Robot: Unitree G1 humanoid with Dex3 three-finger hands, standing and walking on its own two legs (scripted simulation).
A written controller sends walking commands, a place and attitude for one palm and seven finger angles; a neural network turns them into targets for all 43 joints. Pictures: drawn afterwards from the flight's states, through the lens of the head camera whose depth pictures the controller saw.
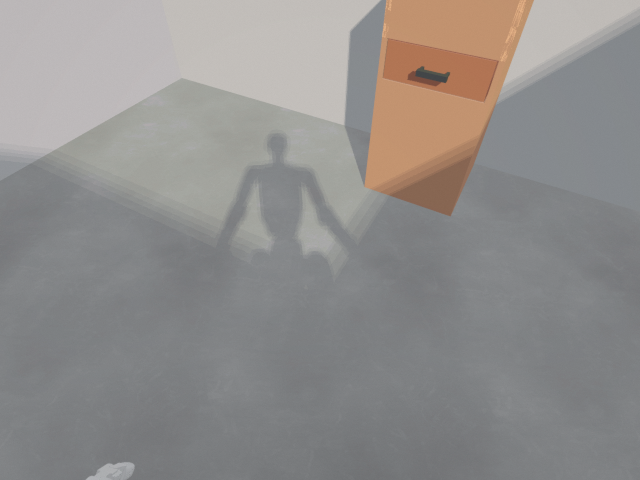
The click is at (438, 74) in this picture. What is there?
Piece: drawer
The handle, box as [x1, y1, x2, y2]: [415, 66, 449, 82]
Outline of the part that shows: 416,70 415,75 443,82 446,81 449,72 442,74 424,70 423,66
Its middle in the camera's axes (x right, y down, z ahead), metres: +0.40 -0.59 +1.39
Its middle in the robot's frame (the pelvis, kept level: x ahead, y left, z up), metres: +1.44 -0.33 -0.13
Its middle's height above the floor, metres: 0.64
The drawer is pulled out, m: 0.00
